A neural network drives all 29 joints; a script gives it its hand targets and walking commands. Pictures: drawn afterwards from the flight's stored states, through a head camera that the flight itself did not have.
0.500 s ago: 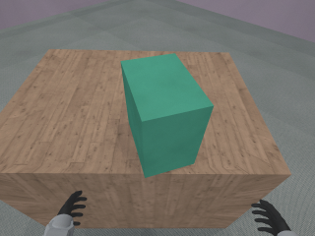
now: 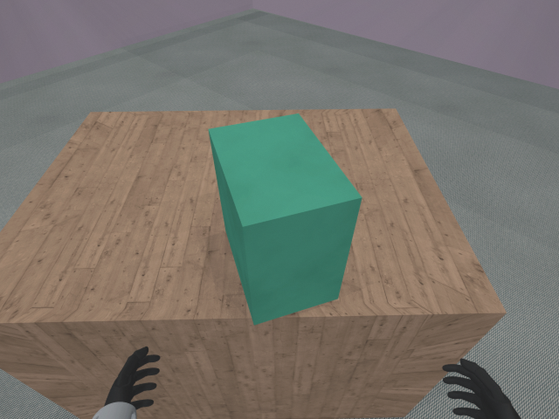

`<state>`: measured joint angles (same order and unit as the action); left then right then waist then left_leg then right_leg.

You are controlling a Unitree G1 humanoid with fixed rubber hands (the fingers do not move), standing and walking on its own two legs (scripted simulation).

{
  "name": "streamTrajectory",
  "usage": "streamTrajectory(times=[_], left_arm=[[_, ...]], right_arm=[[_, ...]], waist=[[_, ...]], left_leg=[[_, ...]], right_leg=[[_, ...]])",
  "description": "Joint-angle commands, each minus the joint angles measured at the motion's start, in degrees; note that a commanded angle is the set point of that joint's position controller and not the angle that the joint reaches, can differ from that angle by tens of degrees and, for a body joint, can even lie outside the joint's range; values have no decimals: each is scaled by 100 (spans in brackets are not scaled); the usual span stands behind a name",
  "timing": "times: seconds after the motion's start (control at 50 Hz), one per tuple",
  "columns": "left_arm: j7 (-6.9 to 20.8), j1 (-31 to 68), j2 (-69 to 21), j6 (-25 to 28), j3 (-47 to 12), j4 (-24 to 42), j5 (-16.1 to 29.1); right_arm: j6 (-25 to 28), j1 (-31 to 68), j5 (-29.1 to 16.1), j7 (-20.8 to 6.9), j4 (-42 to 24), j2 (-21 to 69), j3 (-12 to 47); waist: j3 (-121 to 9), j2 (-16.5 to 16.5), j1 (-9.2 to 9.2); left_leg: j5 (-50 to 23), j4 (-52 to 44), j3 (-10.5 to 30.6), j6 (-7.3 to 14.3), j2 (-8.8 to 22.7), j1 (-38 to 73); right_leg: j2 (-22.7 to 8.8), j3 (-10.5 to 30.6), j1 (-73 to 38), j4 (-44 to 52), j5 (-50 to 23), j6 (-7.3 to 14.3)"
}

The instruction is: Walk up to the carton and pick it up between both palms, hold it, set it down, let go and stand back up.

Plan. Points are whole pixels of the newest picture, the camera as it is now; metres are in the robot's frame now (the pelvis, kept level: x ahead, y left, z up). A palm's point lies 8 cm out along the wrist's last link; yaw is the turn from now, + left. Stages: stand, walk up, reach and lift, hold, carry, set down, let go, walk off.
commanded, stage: reach and lift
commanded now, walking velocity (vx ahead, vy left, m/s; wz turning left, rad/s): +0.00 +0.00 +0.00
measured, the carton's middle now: (276, 218) +0.44 +0.04 +0.04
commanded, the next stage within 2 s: none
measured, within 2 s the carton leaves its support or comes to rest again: neither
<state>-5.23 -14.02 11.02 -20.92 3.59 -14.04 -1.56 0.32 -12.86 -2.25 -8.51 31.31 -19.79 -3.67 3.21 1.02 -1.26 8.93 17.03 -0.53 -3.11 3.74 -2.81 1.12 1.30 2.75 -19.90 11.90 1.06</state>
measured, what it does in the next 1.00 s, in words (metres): stands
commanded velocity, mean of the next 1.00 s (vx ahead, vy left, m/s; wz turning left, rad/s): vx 0.00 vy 0.00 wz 0.00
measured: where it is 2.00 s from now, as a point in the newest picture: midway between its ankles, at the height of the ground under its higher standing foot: outside the picture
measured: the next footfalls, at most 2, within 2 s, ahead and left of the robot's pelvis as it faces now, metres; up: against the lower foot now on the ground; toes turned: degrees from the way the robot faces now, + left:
none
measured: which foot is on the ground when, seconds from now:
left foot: down 0.00-1.00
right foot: down 0.00-1.00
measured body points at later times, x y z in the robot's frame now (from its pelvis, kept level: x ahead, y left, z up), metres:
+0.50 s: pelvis +0.01 +0.01 +0.00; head -0.01 +0.02 +0.45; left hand +0.18 +0.21 -0.01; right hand +0.19 -0.26 -0.02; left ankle +0.01 +0.16 -0.75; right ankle +0.00 -0.11 -0.75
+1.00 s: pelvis +0.01 -0.01 +0.00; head +0.00 +0.00 +0.45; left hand +0.19 +0.17 +0.05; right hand +0.23 -0.24 +0.03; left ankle +0.01 +0.16 -0.75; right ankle +0.00 -0.11 -0.75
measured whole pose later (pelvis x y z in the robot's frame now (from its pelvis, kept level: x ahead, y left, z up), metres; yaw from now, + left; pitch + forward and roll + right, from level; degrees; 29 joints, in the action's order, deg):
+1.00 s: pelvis +0.01 -0.01 +0.00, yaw -1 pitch -3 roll +0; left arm -16.1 -26.1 -3.2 -13.1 -6.1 19.4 -1.9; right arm 7.2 -18.2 -19.7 -7.5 7.3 -23.9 2.5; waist 2.0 1.9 -3.7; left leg 8.0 14.7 -1.0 -4.0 4.9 -3.7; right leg 2.3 1.7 4.5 -18.9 11.4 2.1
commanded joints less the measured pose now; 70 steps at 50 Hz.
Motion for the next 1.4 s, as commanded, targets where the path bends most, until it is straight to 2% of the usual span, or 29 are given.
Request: streamTrajectory(times=[0.0, 0.04, 0.08, 0.14, 0.18, 0.2, 0.3, 0.34, 0.38, 0.44, 0.54, 0.56, 0.58, 0.66, 0.7, 0.72, 0.76, 0.82, 0.88, 0.9, 0.92, 0.94, 1.0, 1.08, 1.18, 1.2, 1.3, 1.32, 1.38], left_arm=[[-157, 310, 389, 312, 197, 1017, -9], [-229, 174, 270, 403, 73, 1206, 86], [-256, 8, 114, 442, -21, 1218, 65], [-354, -123, -110, 600, -112, 1462, 50], [-385, -235, -96, 687, -121, 1564, 10], [-429, -182, -145, 753, -137, 1733, -12], [-574, -544, -497, 908, -407, 2114, -18], [-644, -552, -541, 983, -422, 2339, -79], [-684, -722, -578, 974, -409, 2333, -115], [-753, -787, -712, 1024, -566, 2731, -83], [-790, -959, -848, 1062, -694, 2989, -91], [-810, -909, -891, 1084, -743, 3111, -34], [-849, -1042, -987, 1073, -852, 3261, -41], [-934, -1075, -1061, 1053, -810, 3388, -77], [-954, -1233, -1156, 1100, -825, 3684, -94], [-988, -1109, -1170, 1096, -830, 3718, -107], [-974, -1071, -1229, 1091, -925, 3914, -75], [-1034, -1104, -1312, 1096, -978, 4072, -42], [-1084, -939, -1410, 1028, -1042, 4170, -70], [-1088, -969, -1443, 1015, -1060, 4353, -42], [-1105, -986, -1490, 984, -1032, 4326, -101], [-1125, -959, -1500, 1006, -1079, 4569, -10], [-1158, -636, -1564, 869, -1080, 4577, -94], [-1191, -147, -1529, 560, -835, 4370, -116], [-1239, 321, -1556, 61, -769, 4549, -77], [-1218, 359, -1589, -18, -805, 4614, -34], [-1185, 995, -1549, -605, -570, 4708, -7], [-1165, 1150, -1529, -762, -541, 4712, 11], [-1132, 1379, -1498, -1159, -405, 4793, 36]], right_arm=[[141, 346, -91, -46, -948, -1031, -358], [178, 309, -179, -85, -1137, -1090, -413], [190, 137, -282, -133, -1105, -1055, -336], [253, 82, -451, -223, -1043, -1183, -335], [319, 27, -490, -221, -1298, -1190, -366], [373, 21, -553, -243, -1385, -1154, -347], [494, -159, -757, -293, -1647, -1209, -384], [507, -167, -826, -311, -1718, -1222, -335], [526, -254, -920, -271, -1907, -1192, -225], [592, -363, -1029, -249, -2094, -1241, -294], [638, -475, -1185, -165, -2339, -1185, -140], [645, -431, -1198, -153, -2439, -1157, -97], [674, -523, -1237, -149, -2430, -1249, -177], [734, -447, -1420, -86, -2689, -1165, 26], [789, -606, -1458, -75, -2746, -1298, -59], [790, -533, -1503, -61, -2703, -1224, 68], [830, -420, -1536, -15, -2898, -1274, 34], [908, -405, -1631, 50, -3147, -1261, 110], [898, -197, -1717, 91, -3091, -1230, 118], [917, -188, -1751, 112, -3301, -1239, 136], [904, -263, -1750, 132, -3120, -1195, 171], [952, -101, -1839, 132, -3322, -1220, 182], [851, 247, -1875, 143, -3137, -1285, 142], [631, 755, -1855, 267, -3274, -1090, 245], [302, 1262, -1908, 418, -3270, -1071, 277], [254, 1336, -1875, 458, -3427, -1132, 234], [-170, 1972, -1976, 610, -3363, -1091, 373], [-284, 2088, -2019, 657, -3148, -1094, 416], [-548, 2502, -2080, 742, -3259, -1253, 369]], waist=[[-252, 238, -23], [-368, 233, -78], [-376, 214, 6], [-333, 121, 1], [-324, 240, -60], [-422, 148, -94], [-364, 250, -35], [-254, 162, -82], [-230, 129, -195], [-322, 247, -79], [-305, 269, -147], [-314, 386, -163], [-393, 314, -88], [-259, 274, -254], [-362, 442, -178], [-327, 288, -258], [-402, 413, -190], [-410, 528, -245], [-402, 388, -216], [-510, 518, -258], [-501, 370, -246], [-643, 412, -268], [-500, 334, -205], [-357, 540, -318], [-685, 324, -346], [-678, 512, -270], [-808, 359, -326], [-796, 251, -275], [-951, 380, -232]], left_leg=[[-386, -155, -435, 329, -387, 647], [-491, -167, -369, 303, -381, 703], [-489, -205, -365, 298, -370, 739], [-650, -227, -267, 201, -301, 846], [-561, -251, -286, 248, -336, 794], [-531, -210, -286, 248, -351, 725], [-585, -226, -186, 200, -324, 845], [-369, -257, -171, 184, -332, 733], [-594, -218, -202, 201, -338, 797], [-664, -201, -125, 199, -317, 971], [-827, -159, -129, 246, -378, 1003], [-887, -121, -100, 259, -389, 962], [-1030, -130, -59, 223, -348, 1166], [-1068, -109, -72, 230, -379, 968], [-1241, -93, -31, 218, -361, 1100], [-1128, -74, -66, 229, -386, 970], [-1136, -31, -54, 239, -373, 977], [-1133, -48, -82, 280, -392, 906], [-947, -70, -90, 274, -356, 902], [-1007, -46, -72, 283, -360, 906], [-1059, -25, -102, 284, -368, 858], [-1130, -15, -81, 291, -355, 982], [-896, -110, -77, 247, -300, 999], [-368, -278, -139, 319, -315, 774], [-748, -188, -155, 267, -275, 986], [-805, -174, -157, 282, -267, 1072], [-886, -137, -192, 269, -272, 1132], [-1011, -96, -191, 248, -292, 1140], [-1067, -77, -178, 242, -244, 1344]], right_leg=[[71, -346, 952, 755, -337, 10], [80, -377, 1008, 737, -401, 24], [85, -332, 1025, 799, -399, 34], [105, -341, 1084, 837, -476, 127], [85, -313, 1059, 839, -463, 101], [88, -268, 1019, 796, -441, 133], [171, -312, 1165, 800, -519, 174], [150, -272, 1132, 818, -333, 212], [125, -252, 1099, 822, -511, 215], [161, -249, 1136, 811, -587, 235], [128, -157, 1139, 824, -741, 182], [150, -156, 1189, 776, -805, 146], [189, -192, 1257, 783, -876, 166], [157, -107, 1227, 779, -940, 167], [198, -111, 1219, 746, -1083, 113], [175, -58, 1295, 730, -942, 130], [204, -59, 1274, 718, -1090, 118], [156, 2, 1187, 676, -1217, 59], [160, 14, 1266, 685, -917, 87], [162, 18, 1221, 637, -1018, 47], [153, 40, 1175, 628, -1055, 79], [134, 28, 1219, 636, -1148, 58], [155, 28, 1336, 680, -784, 101], [73, 147, 1268, 750, -272, 20], [113, 131, 1168, 690, -604, 127], [134, 105, 1162, 694, -626, 98], [143, 127, 1072, 688, -618, 169], [145, 128, 1068, 646, -787, 134], [205, 81, 1132, 656, -703, 149]])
